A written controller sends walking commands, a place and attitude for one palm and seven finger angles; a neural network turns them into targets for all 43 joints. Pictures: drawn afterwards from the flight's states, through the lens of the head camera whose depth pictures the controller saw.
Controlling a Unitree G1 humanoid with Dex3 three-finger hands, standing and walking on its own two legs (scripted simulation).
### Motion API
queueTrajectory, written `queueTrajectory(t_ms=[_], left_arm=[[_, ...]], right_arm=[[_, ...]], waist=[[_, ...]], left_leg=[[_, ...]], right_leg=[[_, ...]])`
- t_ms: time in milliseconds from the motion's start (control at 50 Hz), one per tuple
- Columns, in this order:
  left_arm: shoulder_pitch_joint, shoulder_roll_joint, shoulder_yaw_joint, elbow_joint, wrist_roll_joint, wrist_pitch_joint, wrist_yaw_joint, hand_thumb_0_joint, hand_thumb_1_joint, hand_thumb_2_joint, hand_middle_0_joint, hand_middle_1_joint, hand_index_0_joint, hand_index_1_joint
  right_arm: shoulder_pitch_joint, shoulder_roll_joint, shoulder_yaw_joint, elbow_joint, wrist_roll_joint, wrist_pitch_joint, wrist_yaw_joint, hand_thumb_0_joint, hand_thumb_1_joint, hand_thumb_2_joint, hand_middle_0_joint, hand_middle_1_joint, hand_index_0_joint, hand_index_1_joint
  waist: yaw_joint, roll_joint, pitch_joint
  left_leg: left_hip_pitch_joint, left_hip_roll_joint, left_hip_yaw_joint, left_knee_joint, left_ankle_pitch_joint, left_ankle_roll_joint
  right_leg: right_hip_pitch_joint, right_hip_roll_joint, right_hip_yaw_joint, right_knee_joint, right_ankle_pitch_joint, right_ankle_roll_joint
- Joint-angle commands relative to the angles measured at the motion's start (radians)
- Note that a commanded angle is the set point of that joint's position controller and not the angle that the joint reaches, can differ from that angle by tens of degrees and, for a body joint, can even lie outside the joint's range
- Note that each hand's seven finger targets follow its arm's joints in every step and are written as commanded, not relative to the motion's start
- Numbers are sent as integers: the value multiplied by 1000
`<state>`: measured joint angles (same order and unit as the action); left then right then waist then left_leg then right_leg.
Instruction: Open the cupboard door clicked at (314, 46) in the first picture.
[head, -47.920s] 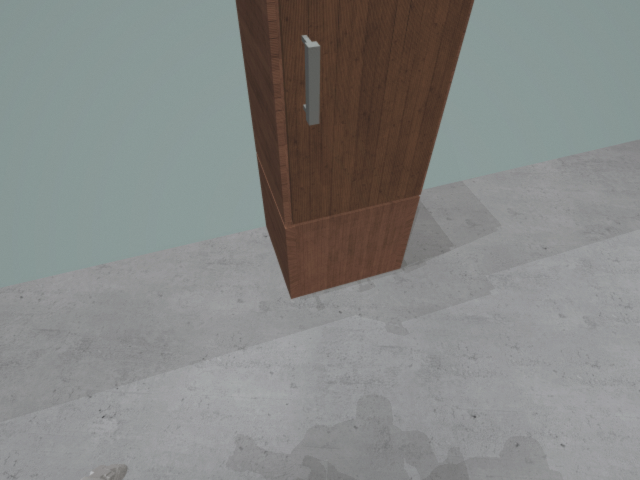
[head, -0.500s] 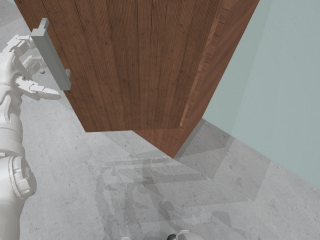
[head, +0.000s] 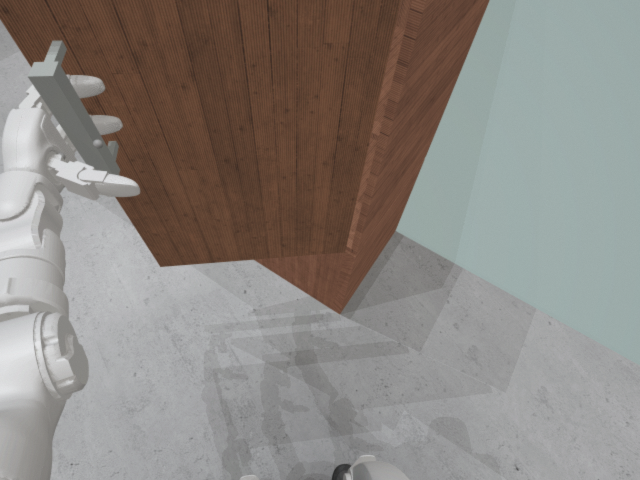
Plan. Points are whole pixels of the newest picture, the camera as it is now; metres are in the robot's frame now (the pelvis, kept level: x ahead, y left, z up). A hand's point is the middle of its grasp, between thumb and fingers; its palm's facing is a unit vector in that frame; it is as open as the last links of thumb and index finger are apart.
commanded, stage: slide the fingers in behind the handle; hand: left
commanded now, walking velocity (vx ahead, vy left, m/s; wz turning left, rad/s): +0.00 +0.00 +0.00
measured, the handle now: (85, 118) +0.53 +0.26 +0.12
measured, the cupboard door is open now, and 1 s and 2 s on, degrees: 40 41 57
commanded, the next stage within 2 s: close the thumb around the handle in 0.52 s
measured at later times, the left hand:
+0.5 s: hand (98, 147) +0.48 +0.23 +0.13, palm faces +0.06 -1.00 +0.00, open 14.0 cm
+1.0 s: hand (100, 144) +0.48 +0.23 +0.12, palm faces +0.07 -1.00 +0.00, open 9.9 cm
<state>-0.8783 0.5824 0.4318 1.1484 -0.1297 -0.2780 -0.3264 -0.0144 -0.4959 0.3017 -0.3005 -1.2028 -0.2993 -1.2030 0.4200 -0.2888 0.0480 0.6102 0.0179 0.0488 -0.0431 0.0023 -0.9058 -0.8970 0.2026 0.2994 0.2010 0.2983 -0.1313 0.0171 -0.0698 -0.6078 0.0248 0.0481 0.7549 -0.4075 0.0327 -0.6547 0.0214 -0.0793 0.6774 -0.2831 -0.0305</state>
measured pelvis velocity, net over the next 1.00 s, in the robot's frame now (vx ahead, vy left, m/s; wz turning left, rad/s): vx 0.00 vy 0.01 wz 0.01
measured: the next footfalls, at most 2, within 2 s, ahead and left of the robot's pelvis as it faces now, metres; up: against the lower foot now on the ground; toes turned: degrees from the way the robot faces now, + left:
none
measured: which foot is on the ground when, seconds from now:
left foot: down 0.00-1.00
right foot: down 0.00-1.00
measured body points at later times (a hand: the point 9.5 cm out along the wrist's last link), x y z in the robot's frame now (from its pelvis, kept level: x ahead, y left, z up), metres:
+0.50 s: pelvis +0.00 +0.00 +0.00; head +0.08 +0.01 +0.44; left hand +0.47 +0.29 +0.13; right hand +0.03 -0.27 -0.11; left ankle -0.03 +0.09 -0.71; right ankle +0.02 -0.10 -0.71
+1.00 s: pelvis +0.00 +0.01 +0.00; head +0.09 +0.02 +0.44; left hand +0.48 +0.29 +0.13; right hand +0.01 -0.26 -0.11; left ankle -0.03 +0.09 -0.71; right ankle +0.02 -0.10 -0.71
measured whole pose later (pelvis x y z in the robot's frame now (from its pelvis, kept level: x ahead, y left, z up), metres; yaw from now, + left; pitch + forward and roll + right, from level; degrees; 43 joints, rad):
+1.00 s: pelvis +0.00 +0.01 +0.00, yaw +1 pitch +15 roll -2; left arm -0.91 0.55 0.39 1.17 -0.13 -0.29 -0.29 -0.01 0.10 0.56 -0.34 -1.27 -0.34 -1.26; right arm 0.42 -0.29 0.05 0.63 0.01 0.03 -0.04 0.00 -0.91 -0.90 0.20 0.30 0.20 0.30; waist -0.13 0.02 -0.07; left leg -0.62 0.01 0.04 0.76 -0.41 0.04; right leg -0.66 0.01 -0.08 0.69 -0.29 -0.02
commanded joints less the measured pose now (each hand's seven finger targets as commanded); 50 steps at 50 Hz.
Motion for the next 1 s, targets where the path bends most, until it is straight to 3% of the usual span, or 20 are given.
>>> queueTrajectory(t_ms=[0, 20, 60, 100, 140, 220, 260, 280, 340, 380, 420, 480, 540, 600, 640, 780, 860, 900, 940, 980], left_arm=[[-430, 266, 28, -231, -32, -76, -3, 0, -500, 300, -300, -1200, -300, -1200], [-413, 273, 33, -231, -32, -72, -1, 0, -500, 300, -300, -1200, -300, -1200], [-441, 229, -8, -236, -29, -68, 4, 0, -500, 300, -300, -1200, -300, -1200], [-425, 253, 15, -238, -24, -70, 12, 0, -500, 300, -300, -1200, -300, -1200], [-443, 210, -21, -230, -26, -66, 12, 0, -500, 300, -300, -1200, -300, -1200], [-468, 266, 11, -219, -19, -70, 14, 0, -500, 300, -300, -1200, -300, -1200], [-467, 229, -12, -240, -25, -76, 8, 0, -500, 300, -300, -1200, -300, -1200], [-440, 267, 29, -227, -26, -77, 8, 0, -500, 300, -300, -1200, -300, -1200], [-438, 219, -12, -222, -30, -76, 4, 0, -500, 300, -300, -1200, -300, -1200], [-444, 208, -17, -252, -34, -84, 6, 0, -500, 300, -300, -1200, -300, -1200], [-455, 207, -18, -230, -33, -78, 13, 0, -500, 300, -300, -1200, -300, -1200], [-455, 195, -21, -240, -32, -81, 19, 0, -500, 300, -300, -1200, -300, -1200], [-442, 220, -9, -198, -23, -72, 22, 0, -500, 300, -300, -1200, -300, -1200], [-473, 196, -26, -225, -21, -80, 22, 0, -500, 300, -300, -1200, -300, -1200], [-476, 228, 1, -216, -23, -81, 26, 0, -388, 348, -308, -1212, -308, -1212], [-489, 203, -22, -212, -18, -82, 27, 0, 4, 516, -336, -1254, -336, -1254], [-509, 193, -32, -189, -20, -79, 29, 0, 228, 612, -352, -1278, -352, -1278], [-500, 230, -5, -195, -12, -79, 31, 0, 340, 660, -360, -1290, -360, -1290], [-498, 171, -53, -193, -12, -77, 27, 0, 452, 708, -368, -1302, -368, -1302], [-501, 199, -25, -208, -16, -84, 30, 0, 564, 756, -376, -1314, -376, -1314]], right_arm=[[118, -166, -67, -59, 3, -28, -10, 0, -900, -900, 200, 300, 200, 300], [114, -167, -65, -64, 5, -27, -11, 0, -900, -900, 200, 300, 200, 300], [112, -163, -65, -61, 5, -30, -10, 0, -900, -900, 200, 300, 200, 300], [116, -166, -70, -55, 4, -31, -10, 0, -900, -900, 200, 300, 200, 300], [109, -163, -67, -54, 6, -35, -10, 0, -900, -900, 200, 300, 200, 300], [118, -170, -66, -45, 4, -39, -15, 0, -900, -900, 200, 300, 200, 300], [115, -163, -66, -51, 3, -42, -12, 0, -900, -900, 200, 300, 200, 300], [118, -167, -68, -48, 2, -42, -12, 0, -900, -900, 200, 300, 200, 300], [105, -163, -65, -55, 6, -41, -11, 0, -900, -900, 200, 300, 200, 300], [101, -162, -68, -57, 6, -43, -10, 0, -900, -900, 200, 300, 200, 300], [108, -165, -66, -49, 5, -45, -11, 0, -900, -900, 200, 300, 200, 300], [104, -163, -67, -50, 3, -46, -9, 0, -900, -900, 200, 300, 200, 300], [106, -166, -65, -47, 4, -44, -10, 0, -900, -900, 200, 300, 200, 300], [110, -163, -65, -48, 1, -46, -9, 0, -900, -900, 200, 300, 200, 300], [116, -167, -68, -41, 1, -46, -10, 0, -900, -900, 200, 300, 200, 300], [117, -165, -66, -42, -1, -46, -9, 0, -900, -900, 200, 300, 200, 300], [125, -169, -65, -37, -3, -48, -12, 0, -900, -900, 200, 300, 200, 300], [132, -171, -68, -34, -3, -47, -12, 0, -900, -900, 200, 300, 200, 300], [126, -163, -66, -35, -2, -49, -9, 0, -900, -900, 200, 300, 200, 300], [132, -169, -70, -31, -4, -47, -9, 0, -900, -900, 200, 300, 200, 300]], waist=[[6, 85, -430], [14, 88, -423], [-3, 96, -397], [4, 82, -415], [-11, 82, -377], [-6, 77, -398], [-6, 109, -422], [9, 98, -439], [-4, 81, -393], [4, 123, -417], [-7, 68, -394], [-1, 103, -408], [-3, 63, -371], [-5, 105, -419], [-7, 60, -406], [-10, 112, -408], [-27, 67, -376], [-14, 84, -423], [-22, 113, -404], [-16, 106, -421]], left_leg=[[181, -6, -62, -75, 402, 2], [170, -7, -63, -82, 401, 2], [176, -8, -62, -81, 388, 5], [183, -6, -64, -81, 387, 4], [169, -8, -58, -87, 349, 6], [153, -10, -63, -88, 347, 6], [187, -11, -63, -80, 389, 4], [190, -8, -63, -77, 409, 1], [181, -7, -64, -84, 386, 1], [220, -6, -68, -79, 414, -3], [205, -3, -77, -83, 405, -3], [226, -3, -77, -80, 423, -7], [178, -4, -75, -83, 389, -5], [235, -2, -86, -76, 439, -12], [208, -2, -83, -75, 415, -9], [224, -1, -87, -74, 425, -14], [200, -1, -92, -74, 397, -8], [210, -2, -90, -73, 406, -11], [227, 0, -92, -73, 415, -16], [241, 3, -97, -67, 451, -18]], right_leg=[[286, 9, 66, -31, 354, 9], [291, 8, 65, -30, 353, 6], [271, 8, 63, -35, 338, 6], [274, 9, 66, -37, 337, 8], [256, 7, 66, -46, 312, 9], [282, 4, 72, -39, 321, 9], [278, 5, 70, -34, 343, 5], [289, 6, 68, -29, 358, 6], [262, 7, 64, -35, 335, 8], [245, 8, 62, -30, 334, 5], [238, 10, 56, -32, 322, 7], [228, 9, 57, -28, 324, 6], [238, 8, 58, -30, 314, 6], [215, 9, 53, -22, 317, 4], [230, 9, 55, -26, 316, 7], [201, 10, 52, -24, 302, 5], [191, 11, 49, -27, 284, 6], [208, 9, 53, -23, 295, 6], [181, 11, 48, -24, 286, 5], [185, 13, 48, -21, 301, 5]])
